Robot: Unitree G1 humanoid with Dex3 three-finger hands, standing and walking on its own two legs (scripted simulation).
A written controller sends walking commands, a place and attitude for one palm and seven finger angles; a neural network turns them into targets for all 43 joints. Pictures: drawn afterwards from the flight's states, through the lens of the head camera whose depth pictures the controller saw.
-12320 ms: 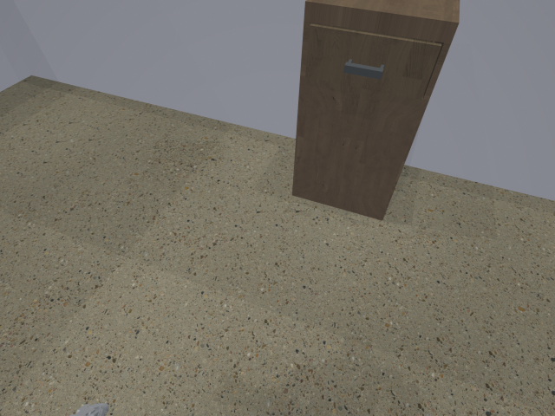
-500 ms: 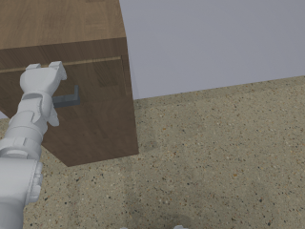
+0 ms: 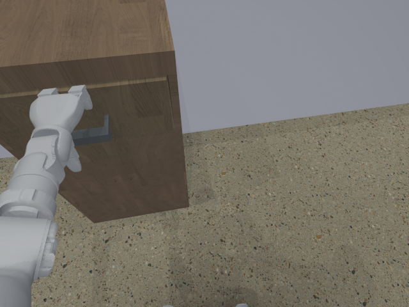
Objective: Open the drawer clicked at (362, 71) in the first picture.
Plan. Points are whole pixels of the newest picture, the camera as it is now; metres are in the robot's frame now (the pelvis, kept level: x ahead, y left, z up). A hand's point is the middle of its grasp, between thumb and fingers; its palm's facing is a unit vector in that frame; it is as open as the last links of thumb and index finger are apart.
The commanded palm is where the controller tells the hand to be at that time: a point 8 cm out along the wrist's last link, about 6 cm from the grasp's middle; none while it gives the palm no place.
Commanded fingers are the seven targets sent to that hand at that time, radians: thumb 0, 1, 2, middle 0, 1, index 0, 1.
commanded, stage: move the hooked fingers above the handle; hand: left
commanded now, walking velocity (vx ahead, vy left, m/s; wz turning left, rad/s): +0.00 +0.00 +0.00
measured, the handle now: (83, 129) +0.51 +0.28 +0.00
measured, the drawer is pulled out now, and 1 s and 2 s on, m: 0.01 0.01 0.00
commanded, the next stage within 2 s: lower the fingers behind the handle in 0.34 s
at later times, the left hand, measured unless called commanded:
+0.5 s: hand (75, 126) +0.47 +0.26 +0.06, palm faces -0.04 -0.01 -1.00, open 13.7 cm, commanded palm +0.46 +0.25 +0.11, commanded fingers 0.00 -0.50 0.30 -0.30 -1.20 -0.30 -1.20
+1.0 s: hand (84, 132) +0.47 +0.25 +0.03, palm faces -0.03 -0.01 -1.00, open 13.7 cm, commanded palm +0.46 +0.25 +0.08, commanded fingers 0.00 -0.50 0.30 -0.30 -1.20 -0.30 -1.20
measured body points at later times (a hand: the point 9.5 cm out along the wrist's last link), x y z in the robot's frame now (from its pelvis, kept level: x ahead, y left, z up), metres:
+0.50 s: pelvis +0.01 +0.00 +0.00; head +0.08 -0.01 +0.45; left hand +0.46 +0.26 +0.11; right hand +0.04 -0.27 -0.13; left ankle -0.02 +0.10 -0.71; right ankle -0.01 -0.12 -0.71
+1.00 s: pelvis +0.00 -0.01 -0.01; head +0.09 -0.01 +0.43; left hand +0.47 +0.25 +0.08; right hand +0.01 -0.29 -0.13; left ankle -0.02 +0.10 -0.71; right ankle -0.01 -0.12 -0.71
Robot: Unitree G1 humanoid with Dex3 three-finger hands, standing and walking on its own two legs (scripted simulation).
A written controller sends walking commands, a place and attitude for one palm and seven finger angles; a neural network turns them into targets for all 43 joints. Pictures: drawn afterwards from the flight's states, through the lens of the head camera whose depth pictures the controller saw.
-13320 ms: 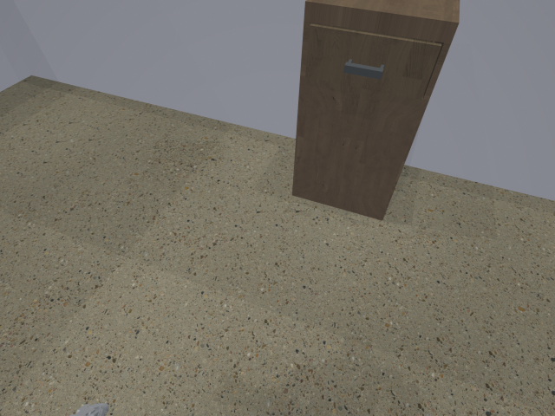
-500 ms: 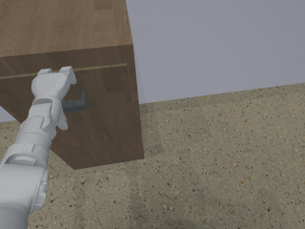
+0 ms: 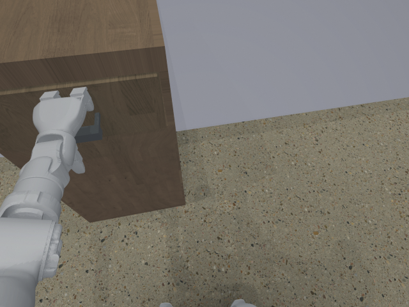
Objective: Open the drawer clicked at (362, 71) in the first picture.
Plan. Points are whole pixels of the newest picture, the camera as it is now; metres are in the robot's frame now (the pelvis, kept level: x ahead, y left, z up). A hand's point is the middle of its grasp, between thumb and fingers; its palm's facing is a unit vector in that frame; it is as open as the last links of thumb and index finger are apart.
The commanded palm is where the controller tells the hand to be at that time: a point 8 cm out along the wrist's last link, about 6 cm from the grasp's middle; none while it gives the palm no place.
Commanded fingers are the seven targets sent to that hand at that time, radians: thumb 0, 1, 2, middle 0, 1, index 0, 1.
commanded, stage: lower the fingers behind the handle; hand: left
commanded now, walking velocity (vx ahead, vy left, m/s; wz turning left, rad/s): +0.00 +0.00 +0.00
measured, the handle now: (73, 128) +0.51 +0.29 +0.00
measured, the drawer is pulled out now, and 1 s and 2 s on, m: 0.01 0.00 0.00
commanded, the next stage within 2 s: close the thumb around the handle in 1.04 s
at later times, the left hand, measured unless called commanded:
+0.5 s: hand (75, 143) +0.47 +0.28 -0.01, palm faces -0.03 -0.01 -1.00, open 13.8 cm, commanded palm +0.47 +0.26 +0.05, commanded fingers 0.00 -0.50 0.30 -0.30 -1.20 -0.30 -1.20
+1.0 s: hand (80, 146) +0.47 +0.27 -0.02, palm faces -0.10 -0.01 -1.00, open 13.9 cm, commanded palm +0.47 +0.26 +0.04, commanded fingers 0.00 -0.50 0.30 -0.30 -1.20 -0.30 -1.20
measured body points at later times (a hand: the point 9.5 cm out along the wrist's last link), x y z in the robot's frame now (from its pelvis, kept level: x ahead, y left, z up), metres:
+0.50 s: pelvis -0.02 +0.01 -0.02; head +0.10 +0.02 +0.41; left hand +0.46 +0.27 +0.05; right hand -0.03 -0.27 -0.14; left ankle -0.02 +0.11 -0.71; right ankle -0.01 -0.11 -0.71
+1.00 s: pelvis -0.02 +0.02 -0.03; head +0.10 +0.03 +0.40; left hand +0.47 +0.27 +0.03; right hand -0.03 -0.26 -0.15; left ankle -0.02 +0.11 -0.71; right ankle -0.01 -0.11 -0.71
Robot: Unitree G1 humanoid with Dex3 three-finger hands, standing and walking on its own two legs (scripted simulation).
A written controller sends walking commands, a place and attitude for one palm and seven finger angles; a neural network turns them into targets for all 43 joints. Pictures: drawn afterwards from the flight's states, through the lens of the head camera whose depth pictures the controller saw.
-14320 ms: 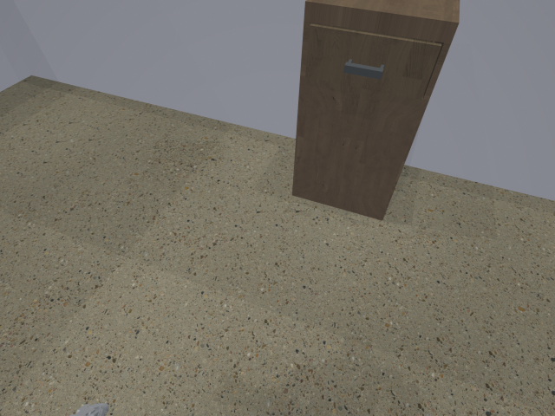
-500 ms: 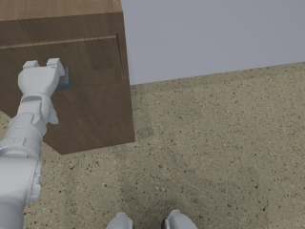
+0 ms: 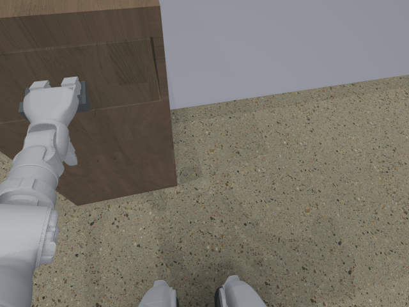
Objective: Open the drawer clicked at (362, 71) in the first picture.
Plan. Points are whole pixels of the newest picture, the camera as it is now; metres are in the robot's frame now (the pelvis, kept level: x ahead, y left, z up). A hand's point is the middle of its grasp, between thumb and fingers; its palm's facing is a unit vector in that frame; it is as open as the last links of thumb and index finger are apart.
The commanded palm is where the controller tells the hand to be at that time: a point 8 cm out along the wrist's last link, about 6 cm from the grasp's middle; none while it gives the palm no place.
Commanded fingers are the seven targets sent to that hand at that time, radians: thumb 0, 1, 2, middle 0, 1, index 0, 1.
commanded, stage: lower the fingers behind the handle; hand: left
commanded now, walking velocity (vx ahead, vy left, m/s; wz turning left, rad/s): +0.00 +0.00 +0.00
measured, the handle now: (56, 98) +0.54 +0.28 +0.03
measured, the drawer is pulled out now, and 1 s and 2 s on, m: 0.00 0.00 0.03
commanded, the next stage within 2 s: close the thumb around the handle in 0.04 s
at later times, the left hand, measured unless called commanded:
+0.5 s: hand (64, 122) +0.49 +0.26 +0.01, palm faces -0.07 -0.03 -1.00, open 10.2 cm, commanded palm +0.48 +0.25 +0.07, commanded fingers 0.00 0.56 0.76 -0.38 -1.31 -0.38 -1.31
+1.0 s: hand (60, 125) +0.48 +0.27 +0.01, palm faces -0.07 -0.02 -1.00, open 6.0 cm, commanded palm +0.47 +0.25 +0.07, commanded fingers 0.00 0.90 0.90 -0.40 -1.35 -0.40 -1.35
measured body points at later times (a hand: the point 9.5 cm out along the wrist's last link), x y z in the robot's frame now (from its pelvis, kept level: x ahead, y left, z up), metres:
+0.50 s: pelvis +0.02 +0.00 +0.01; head +0.14 +0.00 +0.44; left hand +0.49 +0.26 +0.06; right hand +0.03 -0.28 -0.12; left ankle +0.00 +0.09 -0.68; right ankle +0.01 -0.13 -0.68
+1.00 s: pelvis +0.02 -0.01 +0.01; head +0.13 +0.00 +0.44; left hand +0.48 +0.26 +0.07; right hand +0.03 -0.28 -0.12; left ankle +0.00 +0.09 -0.68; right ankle +0.01 -0.13 -0.68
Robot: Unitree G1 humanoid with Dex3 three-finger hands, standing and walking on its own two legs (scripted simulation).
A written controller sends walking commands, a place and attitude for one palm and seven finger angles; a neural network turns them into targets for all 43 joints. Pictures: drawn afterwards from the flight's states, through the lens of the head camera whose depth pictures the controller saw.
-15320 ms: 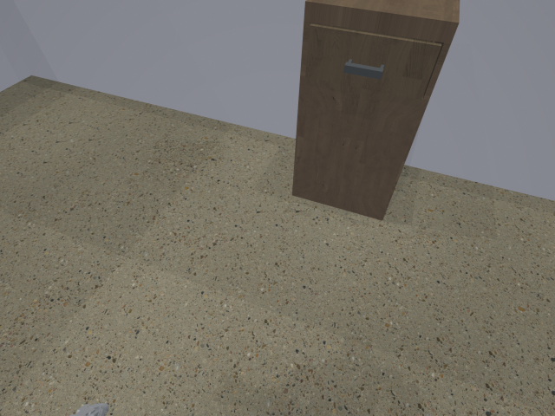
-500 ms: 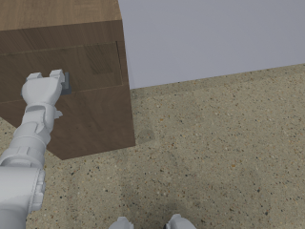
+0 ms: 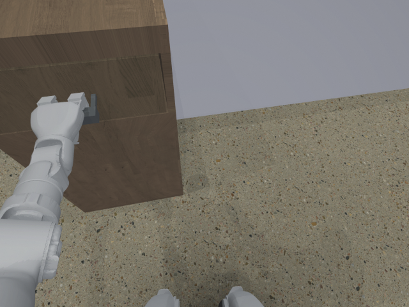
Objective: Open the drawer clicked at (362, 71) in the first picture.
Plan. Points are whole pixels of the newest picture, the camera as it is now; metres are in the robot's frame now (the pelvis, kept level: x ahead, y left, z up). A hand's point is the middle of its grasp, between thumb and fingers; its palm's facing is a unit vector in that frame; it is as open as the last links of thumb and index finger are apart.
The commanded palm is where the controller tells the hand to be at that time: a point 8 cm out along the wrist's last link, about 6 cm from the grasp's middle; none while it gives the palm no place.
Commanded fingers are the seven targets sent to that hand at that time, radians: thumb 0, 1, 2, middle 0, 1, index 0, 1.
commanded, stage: pull the drawer open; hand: left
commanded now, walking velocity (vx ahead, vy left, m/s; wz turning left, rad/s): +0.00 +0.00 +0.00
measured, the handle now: (67, 110) +0.52 +0.28 +0.02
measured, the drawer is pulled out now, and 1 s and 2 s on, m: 0.00 0.03 0.09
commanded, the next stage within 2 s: none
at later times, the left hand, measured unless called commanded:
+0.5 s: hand (71, 143) +0.45 +0.27 +0.00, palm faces -0.04 -0.05 -1.00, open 6.1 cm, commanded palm +0.40 +0.25 +0.06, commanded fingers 0.00 0.90 0.90 -0.40 -1.35 -0.40 -1.35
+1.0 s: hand (69, 147) +0.44 +0.27 +0.00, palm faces -0.08 -0.01 -1.00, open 6.1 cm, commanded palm +0.43 +0.25 +0.06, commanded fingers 0.00 0.90 0.90 -0.40 -1.35 -0.40 -1.35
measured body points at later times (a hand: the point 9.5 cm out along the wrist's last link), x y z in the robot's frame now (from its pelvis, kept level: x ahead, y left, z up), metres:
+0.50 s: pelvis +0.02 +0.01 +0.01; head +0.12 +0.01 +0.45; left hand +0.44 +0.27 +0.06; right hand +0.05 -0.26 -0.12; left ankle -0.01 +0.10 -0.69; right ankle +0.00 -0.12 -0.69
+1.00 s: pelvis +0.00 +0.00 +0.01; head +0.10 +0.00 +0.45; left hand +0.44 +0.26 +0.06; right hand +0.06 -0.27 -0.13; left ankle -0.01 +0.10 -0.69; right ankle +0.00 -0.12 -0.69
